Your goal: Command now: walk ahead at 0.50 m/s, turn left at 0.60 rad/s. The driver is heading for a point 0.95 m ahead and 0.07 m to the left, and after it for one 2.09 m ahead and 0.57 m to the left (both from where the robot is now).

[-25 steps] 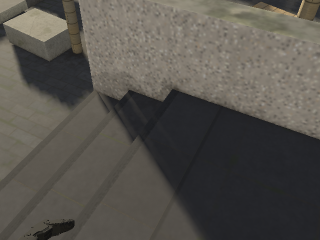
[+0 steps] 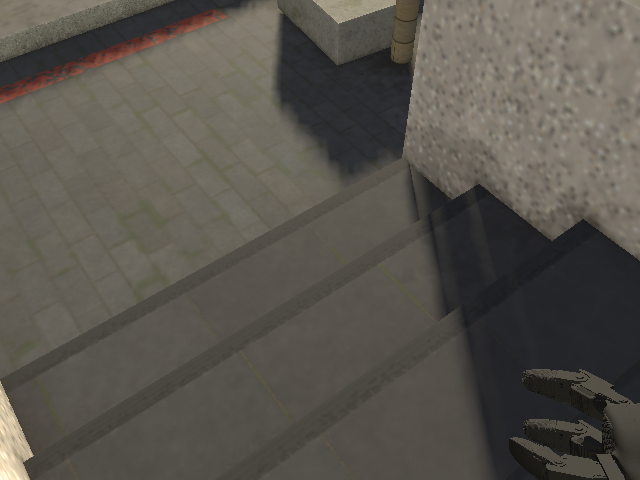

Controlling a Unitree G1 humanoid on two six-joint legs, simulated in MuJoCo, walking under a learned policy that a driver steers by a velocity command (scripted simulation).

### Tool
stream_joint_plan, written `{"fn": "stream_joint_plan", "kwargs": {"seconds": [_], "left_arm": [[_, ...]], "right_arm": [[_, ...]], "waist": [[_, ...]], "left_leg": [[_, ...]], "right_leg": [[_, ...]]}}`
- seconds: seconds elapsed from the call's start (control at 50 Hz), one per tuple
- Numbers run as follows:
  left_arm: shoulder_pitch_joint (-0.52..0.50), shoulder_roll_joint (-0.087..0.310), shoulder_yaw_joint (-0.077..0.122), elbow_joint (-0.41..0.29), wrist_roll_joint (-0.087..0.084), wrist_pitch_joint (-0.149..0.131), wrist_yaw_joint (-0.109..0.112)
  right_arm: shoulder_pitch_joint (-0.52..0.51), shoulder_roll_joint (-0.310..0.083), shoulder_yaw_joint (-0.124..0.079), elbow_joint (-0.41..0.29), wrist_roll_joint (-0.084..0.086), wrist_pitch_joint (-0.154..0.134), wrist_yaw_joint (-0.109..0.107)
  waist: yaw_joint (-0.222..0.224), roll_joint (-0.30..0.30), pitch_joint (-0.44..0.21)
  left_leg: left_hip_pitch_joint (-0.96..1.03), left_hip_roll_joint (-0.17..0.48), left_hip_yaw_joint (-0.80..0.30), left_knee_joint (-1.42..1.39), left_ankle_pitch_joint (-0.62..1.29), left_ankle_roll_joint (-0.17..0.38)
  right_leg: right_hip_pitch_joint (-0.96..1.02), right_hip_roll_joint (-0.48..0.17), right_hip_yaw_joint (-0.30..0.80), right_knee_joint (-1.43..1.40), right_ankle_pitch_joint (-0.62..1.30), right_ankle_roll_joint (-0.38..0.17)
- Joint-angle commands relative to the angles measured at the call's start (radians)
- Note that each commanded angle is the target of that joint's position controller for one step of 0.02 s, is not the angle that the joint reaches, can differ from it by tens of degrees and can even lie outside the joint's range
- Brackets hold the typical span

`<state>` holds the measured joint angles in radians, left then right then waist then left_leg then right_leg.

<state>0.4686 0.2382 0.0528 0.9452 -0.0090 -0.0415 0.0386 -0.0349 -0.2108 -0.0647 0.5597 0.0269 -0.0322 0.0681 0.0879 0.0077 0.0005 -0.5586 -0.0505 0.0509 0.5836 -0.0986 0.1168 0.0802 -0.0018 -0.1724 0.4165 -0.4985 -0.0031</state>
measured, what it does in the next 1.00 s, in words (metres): walks ahead, turning left: right foot, then left foot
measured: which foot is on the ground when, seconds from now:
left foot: down 0.00-0.46, up 0.48-0.88, down 0.90-1.00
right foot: down 0.00-0.02, up 0.04-0.44, down 0.46-0.96, up 0.98-1.00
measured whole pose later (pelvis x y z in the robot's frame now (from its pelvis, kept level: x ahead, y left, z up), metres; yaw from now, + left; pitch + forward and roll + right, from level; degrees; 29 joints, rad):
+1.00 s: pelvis +0.49 +0.08 +0.00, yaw +15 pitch +2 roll +2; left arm 0.42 0.27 0.07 0.78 -0.04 -0.02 0.00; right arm 0.08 -0.23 -0.07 0.70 0.04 -0.12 0.06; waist 0.09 -0.07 -0.03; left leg -0.36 -0.03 0.03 0.66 -0.37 0.01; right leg -0.29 -0.03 0.13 0.88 -0.51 -0.04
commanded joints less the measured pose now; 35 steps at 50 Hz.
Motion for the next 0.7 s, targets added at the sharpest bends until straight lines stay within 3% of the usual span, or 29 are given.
{"fn": "stream_joint_plan", "kwargs": {"seconds": [0.02,0.04,0.06,0.08,0.1,0.12,0.14,0.18,0.22,0.24,0.28,0.3,0.36,0.4,0.42,0.44,0.46,0.48,0.5,0.52,0.54,0.56,0.6,0.62,0.68,0.7], "left_arm": [[-0.054,0.162,0.029,-0.122,0.023,-0.027,0.004],[0.029,0.059,-0.016,-0.153,0.031,-0.06,-0.029],[-0.067,0.169,0.018,-0.177,0.005,-0.098,-0.049],[-0.16,0.184,0.026,-0.223,-0.025,-0.106,-0.048],[-0.194,0.163,0.025,-0.234,-0.01,-0.106,-0.039],[-0.184,0.165,0.033,-0.231,0.016,-0.096,-0.03],[-0.163,0.154,0.034,-0.24,0.02,-0.089,-0.025],[-0.173,0.141,0.034,-0.253,0.018,-0.075,-0.02],[-0.247,0.123,0.027,-0.282,0.028,-0.07,-0.015],[-0.281,0.117,0.026,-0.294,0.03,-0.068,-0.019],[-0.374,0.072,0.008,-0.315,0.032,-0.068,-0.03],[-0.405,0.07,0.007,-0.325,0.027,-0.067,-0.035],[-0.451,0.115,0.018,-0.353,0.008,-0.068,-0.049],[-0.442,0.153,0.032,-0.361,0.0,-0.08,-0.054],[-0.394,0.162,0.038,-0.352,-0.001,-0.086,-0.055],[-0.31,0.177,0.047,-0.334,0.008,-0.092,-0.051],[-0.189,0.232,0.061,-0.334,0.029,-0.1,-0.048],[-0.052,0.3,0.082,-0.28,0.045,-0.09,-0.054],[-0.043,0.23,0.068,-0.281,0.009,-0.084,-0.064],[-0.089,0.169,0.052,-0.293,-0.002,-0.078,-0.061],[-0.146,0.157,0.044,-0.306,0.008,-0.068,-0.059],[-0.183,0.144,0.038,-0.302,0.014,-0.063,-0.061],[-0.21,0.121,0.025,-0.291,0.02,-0.068,-0.063],[-0.205,0.118,0.023,-0.279,0.015,-0.071,-0.067],[-0.162,0.163,0.034,-0.235,0.001,-0.059,-0.061],[-0.158,0.184,0.039,-0.22,0.007,-0.05,-0.055]], "right_arm": [[0.43,-0.238,-0.086,0.029,-0.012,0.001,-0.029],[0.418,-0.281,-0.085,0.025,0.011,-0.012,-0.035],[0.468,-0.205,-0.066,0.041,-0.005,-0.005,-0.045],[0.389,-0.177,-0.054,0.041,-0.011,-0.008,-0.05],[0.31,-0.164,-0.047,0.032,-0.012,-0.015,-0.049],[0.243,-0.142,-0.04,0.021,-0.016,-0.022,-0.051],[0.22,-0.155,-0.043,0.017,-0.024,-0.025,-0.051],[0.217,-0.151,-0.043,0.034,-0.017,-0.033,-0.057],[0.244,-0.176,-0.05,0.056,-0.014,-0.031,-0.072],[0.245,-0.17,-0.046,0.06,-0.018,-0.023,-0.081],[0.288,-0.181,-0.051,0.088,-0.011,-0.006,-0.09],[0.321,-0.184,-0.051,0.099,-0.007,0.0,-0.091],[0.369,-0.189,-0.052,0.116,0.009,0.004,-0.087],[0.385,-0.193,-0.053,0.115,0.008,0.004,-0.088],[0.383,-0.192,-0.052,0.119,0.005,0.004,-0.088],[0.391,-0.163,-0.041,0.12,-0.002,0.0,-0.085],[0.41,-0.107,-0.019,0.112,-0.009,-0.005,-0.079],[0.555,-0.064,-0.005,0.114,0.021,-0.009,-0.079],[0.547,-0.142,-0.012,0.124,0.02,-0.014,-0.078],[0.432,-0.204,-0.032,0.112,0.013,-0.012,-0.079],[0.362,-0.204,-0.031,0.094,0.001,-0.006,-0.085],[0.317,-0.192,-0.032,0.078,-0.012,-0.006,-0.087],[0.331,-0.163,-0.029,0.08,-0.015,-0.004,-0.084],[0.335,-0.146,-0.025,0.085,-0.018,-0.001,-0.084],[0.254,-0.103,-0.005,0.065,-0.032,-0.006,-0.081],[0.247,-0.079,0.005,0.07,-0.036,-0.012,-0.077]], "waist": [[-0.26,0.037,-0.253],[-0.182,0.239,-0.412],[-0.237,0.091,-0.384],[-0.202,0.063,-0.217],[-0.14,-0.049,-0.104],[-0.098,-0.05,-0.073],[-0.066,-0.007,-0.05],[-0.047,0.009,-0.025],[-0.059,0.005,-0.001],[-0.068,0.017,-0.005],[-0.108,0.045,-0.015],[-0.13,0.05,-0.028],[-0.144,0.071,-0.033],[-0.133,0.093,-0.038],[-0.105,0.111,-0.038],[-0.067,0.114,-0.075],[-0.017,0.028,-0.184],[-0.037,-0.287,-0.335],[-0.021,-0.301,-0.289],[0.008,-0.173,-0.144],[-0.011,-0.091,-0.08],[-0.03,-0.063,-0.016],[-0.079,-0.094,-0.011],[-0.089,-0.109,-0.022],[-0.072,-0.101,-0.04],[-0.073,-0.097,-0.07]], "left_leg": [[0.765,0.148,-0.29,-0.037,0.126,0.16],[1.067,0.41,-0.856,-0.163,-0.014,0.375],[1.023,0.36,-0.814,-0.224,-0.188,0.309],[0.867,0.318,-0.664,-0.252,-0.149,0.261],[0.669,0.267,-0.573,-0.292,-0.04,0.227],[0.56,0.222,-0.492,-0.31,0.068,0.204],[0.466,0.196,-0.47,-0.341,0.086,0.205],[0.366,0.175,-0.43,-0.358,0.153,0.208],[0.275,0.141,-0.368,-0.357,0.22,0.194],[0.237,0.104,-0.323,-0.324,0.286,0.17],[0.171,0.053,-0.281,-0.28,0.249,0.126],[0.167,0.054,-0.302,-0.268,0.203,0.115],[0.252,0.105,-0.421,-0.205,0.051,0.11],[0.329,0.14,-0.501,-0.148,-0.003,0.104],[0.356,0.144,-0.51,-0.109,0.001,0.094],[0.357,0.112,-0.487,-0.033,0.048,0.068],[0.286,0.059,-0.414,0.209,-0.018,0.032],[-0.03,-0.086,-0.262,0.559,-0.343,-0.046],[-0.191,-0.041,-0.271,0.706,-0.493,-0.064],[-0.244,-0.005,-0.273,0.751,-0.407,-0.075],[-0.21,0.024,-0.239,0.74,-0.331,-0.081],[-0.191,0.047,-0.229,0.678,-0.284,-0.082],[-0.093,0.092,-0.214,0.557,-0.237,-0.084],[-0.072,0.099,-0.188,0.496,-0.25,-0.09],[-0.06,0.109,-0.136,0.317,-0.191,-0.105],[0.009,0.103,-0.112,0.285,-0.109,-0.111]], "right_leg": [[-0.437,-0.162,0.036,0.7,0.872,-0.023],[-0.808,0.042,0.186,1.042,-0.076,0.013],[-0.918,-0.01,0.329,1.059,-0.016,-0.014],[-0.95,-0.044,0.297,0.99,0.073,-0.02],[-0.898,-0.075,0.284,0.886,0.139,-0.01],[-0.832,-0.103,0.273,0.809,0.181,0.007],[-0.776,-0.109,0.266,0.779,0.203,0.023],[-0.757,-0.117,0.243,0.713,0.215,0.054],[-0.741,-0.105,0.218,0.583,0.297,0.082],[-0.699,-0.089,0.207,0.486,0.37,0.084],[-0.585,-0.035,0.183,0.305,0.542,0.075],[-0.543,-0.011,0.185,0.255,0.609,0.072],[-0.525,0.003,0.24,0.156,0.569,0.054],[-0.501,0.008,0.256,0.118,0.462,0.024],[-0.458,0.004,0.249,0.088,0.437,0.003],[-0.339,-0.002,0.233,0.064,0.426,-0.028],[-0.123,-0.15,0.366,0.082,0.419,-0.102],[0.203,-0.362,0.79,0.009,0.201,-0.287],[0.203,-0.415,0.996,-0.089,-0.031,-0.305],[0.089,-0.368,0.879,-0.104,-0.044,-0.262],[-0.029,-0.326,0.753,-0.108,0.063,-0.229],[-0.133,-0.288,0.658,-0.117,0.211,-0.222],[-0.222,-0.233,0.531,-0.136,0.424,-0.204],[-0.226,-0.224,0.496,-0.141,0.501,-0.21],[-0.208,-0.224,0.428,-0.162,0.653,-0.233],[-0.232,-0.204,0.374,-0.155,0.721,-0.231]]}}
